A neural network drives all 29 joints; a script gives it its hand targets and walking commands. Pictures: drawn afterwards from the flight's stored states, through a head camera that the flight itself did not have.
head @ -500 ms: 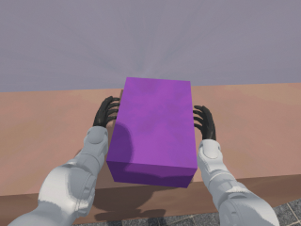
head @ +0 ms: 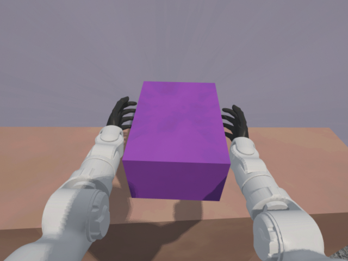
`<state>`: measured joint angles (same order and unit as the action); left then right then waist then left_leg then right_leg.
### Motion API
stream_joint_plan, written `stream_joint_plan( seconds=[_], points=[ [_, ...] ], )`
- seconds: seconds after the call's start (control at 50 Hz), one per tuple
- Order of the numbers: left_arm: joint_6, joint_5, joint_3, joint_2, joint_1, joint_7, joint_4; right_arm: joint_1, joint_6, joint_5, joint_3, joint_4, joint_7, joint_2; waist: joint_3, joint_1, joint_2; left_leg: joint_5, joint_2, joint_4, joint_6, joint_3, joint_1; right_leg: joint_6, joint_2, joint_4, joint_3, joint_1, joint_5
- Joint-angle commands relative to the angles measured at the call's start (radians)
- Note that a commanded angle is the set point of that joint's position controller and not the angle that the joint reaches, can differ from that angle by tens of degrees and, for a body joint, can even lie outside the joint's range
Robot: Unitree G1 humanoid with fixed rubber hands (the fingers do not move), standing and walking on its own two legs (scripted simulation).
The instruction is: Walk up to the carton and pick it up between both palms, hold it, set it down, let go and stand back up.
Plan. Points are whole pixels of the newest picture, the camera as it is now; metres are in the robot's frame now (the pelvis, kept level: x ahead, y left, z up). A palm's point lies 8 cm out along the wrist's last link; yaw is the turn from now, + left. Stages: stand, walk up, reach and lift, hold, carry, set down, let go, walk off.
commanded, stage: reach and lift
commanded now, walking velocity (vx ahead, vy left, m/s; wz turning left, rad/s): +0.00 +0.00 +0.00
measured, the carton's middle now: (177, 134) +0.44 -0.01 +0.09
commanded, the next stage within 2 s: hold in 1.64 s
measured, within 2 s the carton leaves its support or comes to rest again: neither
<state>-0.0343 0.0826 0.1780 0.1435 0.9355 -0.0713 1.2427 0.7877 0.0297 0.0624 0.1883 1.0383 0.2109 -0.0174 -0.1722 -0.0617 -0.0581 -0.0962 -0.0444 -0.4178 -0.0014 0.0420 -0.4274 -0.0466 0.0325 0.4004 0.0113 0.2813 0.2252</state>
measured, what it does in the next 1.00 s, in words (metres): stands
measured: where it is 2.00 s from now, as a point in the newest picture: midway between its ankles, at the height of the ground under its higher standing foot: outside the picture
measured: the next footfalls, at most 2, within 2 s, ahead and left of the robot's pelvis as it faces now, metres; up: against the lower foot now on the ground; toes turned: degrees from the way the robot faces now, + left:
none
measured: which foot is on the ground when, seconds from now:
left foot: down 0.00-1.00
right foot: down 0.00-1.00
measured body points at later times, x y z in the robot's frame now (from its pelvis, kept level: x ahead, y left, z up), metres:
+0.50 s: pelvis +0.02 -0.02 +0.01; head -0.01 +0.00 +0.46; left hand +0.42 +0.14 +0.13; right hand +0.41 -0.16 +0.14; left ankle +0.07 +0.12 -0.74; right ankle -0.02 -0.16 -0.74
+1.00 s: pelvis +0.01 -0.03 +0.01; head -0.02 -0.02 +0.45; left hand +0.38 +0.14 +0.15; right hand +0.39 -0.16 +0.15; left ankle +0.07 +0.12 -0.74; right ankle -0.02 -0.16 -0.74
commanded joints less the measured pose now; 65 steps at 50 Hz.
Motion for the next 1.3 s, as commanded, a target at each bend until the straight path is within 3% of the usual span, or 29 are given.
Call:
stream_joint_plan(
  seconds=[0.0, 0.1, 0.22, 0.38, 0.5, 0.68, 0.76, 0.84, 0.86, 0.88, 0.94, 1.0, 1.06, 1.14, 1.24, 1.28],
  points=[
    [-0.086, 0.047, -0.188, -0.876, 0.672, 0.165, -0.307, 0.825, 0.089, -0.035, -0.219, -0.243, -0.187, 0.640, -0.436, 0.025, 0.166, 0.141, 0.012, 0.044, -0.070, -0.001, 0.614, 0.040, -0.087, -0.146, -0.083, 0.094, -0.105],
    [-0.070, 0.002, -0.273, -0.908, 0.689, 0.133, -0.428, 0.848, 0.106, -0.022, -0.300, -0.318, -0.197, 0.676, -0.513, 0.024, 0.113, 0.173, 0.021, 0.045, -0.055, 0.004, 0.622, 0.027, -0.093, -0.163, -0.076, 0.061, -0.134],
    [0.020, -0.031, -0.339, -0.904, 0.638, 0.117, -0.555, 0.834, 0.048, 0.032, -0.402, -0.431, -0.172, 0.716, -0.498, 0.039, 0.058, 0.149, 0.039, 0.045, -0.013, -0.003, 0.584, 0.014, -0.081, -0.171, -0.050, 0.021, -0.107],
    [0.203, -0.016, -0.365, -0.882, 0.464, 0.137, -0.760, 0.756, -0.068, 0.140, -0.538, -0.617, -0.111, 0.716, -0.451, 0.065, 0.056, 0.270, 0.071, 0.017, -0.011, -0.024, 0.607, -0.019, -0.081, -0.156, -0.024, -0.100, -0.260],
    [0.311, 0.012, -0.403, -0.866, 0.306, 0.170, -0.926, 0.618, -0.126, 0.192, -0.607, -0.698, -0.074, 0.679, -0.343, 0.031, 0.081, 0.358, 0.085, 0.019, -0.041, -0.037, 0.631, -0.034, -0.094, -0.135, -0.030, -0.172, -0.414],
    [0.437, -0.048, -0.587, -0.860, 0.215, 0.170, -1.244, 0.501, -0.201, 0.240, -0.691, -0.955, -0.047, 0.680, -0.285, -0.038, 0.123, 0.443, 0.086, -0.008, -0.079, -0.063, 0.653, -0.021, -0.111, -0.139, -0.056, -0.156, -0.419],
    [0.456, -0.067, -0.625, -0.847, 0.238, 0.175, -1.277, 0.531, -0.222, 0.230, -0.701, -1.034, -0.041, 0.678, -0.301, -0.041, 0.123, 0.362, 0.088, -0.003, -0.072, -0.071, 0.636, -0.026, -0.100, -0.138, -0.061, -0.148, -0.408],
    [0.462, -0.076, -0.627, -0.843, 0.266, 0.177, -1.265, 0.588, -0.234, 0.216, -0.712, -1.080, -0.044, 0.684, -0.341, -0.018, 0.104, 0.249, 0.088, 0.013, -0.045, -0.073, 0.614, -0.033, -0.090, -0.135, -0.061, -0.131, -0.368],
    [0.463, -0.075, -0.617, -0.840, 0.271, 0.178, -1.251, 0.603, -0.237, 0.210, -0.710, -1.080, -0.045, 0.685, -0.346, -0.009, 0.094, 0.218, 0.088, 0.020, -0.035, -0.072, 0.607, -0.035, -0.088, -0.135, -0.060, -0.126, -0.352],
    [0.465, -0.072, -0.579, -0.822, 0.257, 0.180, -1.195, 0.653, -0.233, 0.215, -0.728, -1.118, -0.046, 0.683, -0.330, -0.008, 0.046, 0.173, 0.092, 0.037, -0.014, -0.070, 0.568, -0.050, -0.069, -0.161, -0.032, -0.155, -0.348],
    [0.463, -0.024, -0.476, -0.788, 0.253, 0.198, -1.102, 0.672, -0.241, 0.192, -0.703, -1.018, -0.051, 0.685, -0.278, 0.024, -0.004, 0.090, 0.094, 0.075, 0.020, -0.058, 0.519, -0.058, -0.056, -0.165, -0.023, -0.169, -0.290],
    [0.469, 0.011, -0.426, -0.779, 0.264, 0.215, -1.066, 0.667, -0.243, 0.184, -0.674, -0.936, -0.058, 0.675, -0.268, 0.038, 0.010, 0.095, 0.089, 0.089, 0.019, -0.048, 0.541, -0.049, -0.060, -0.171, -0.030, -0.180, -0.263],
    [0.483, 0.045, -0.369, -0.765, 0.302, 0.225, -1.004, 0.679, -0.241, 0.161, -0.607, -0.824, -0.069, 0.665, -0.191, 0.042, 0.010, 0.029, 0.086, 0.113, 0.025, -0.033, 0.548, -0.040, -0.056, -0.201, -0.040, -0.112, -0.109],
    [0.478, 0.046, -0.373, -0.785, 0.361, 0.228, -1.007, 0.678, -0.218, 0.136, -0.536, -0.749, -0.084, 0.668, -0.188, 0.013, 0.049, 0.032, 0.078, 0.117, 0.011, -0.022, 0.564, -0.027, -0.059, -0.204, -0.054, -0.087, -0.067],
    [0.473, 0.001, -0.488, -0.863, 0.392, 0.197, -1.073, 0.730, -0.186, 0.169, -0.544, -0.807, -0.092, 0.650, -0.308, -0.021, 0.139, 0.192, 0.070, 0.056, -0.037, -0.039, 0.662, -0.009, -0.082, -0.186, -0.073, -0.083, -0.157],
    [0.473, -0.017, -0.526, -0.882, 0.402, 0.180, -1.097, 0.755, -0.181, 0.178, -0.543, -0.841, -0.094, 0.639, -0.337, -0.031, 0.150, 0.206, 0.063, 0.044, -0.047, -0.049, 0.681, 0.000, -0.091, -0.189, -0.082, -0.054, -0.129]
  ],
)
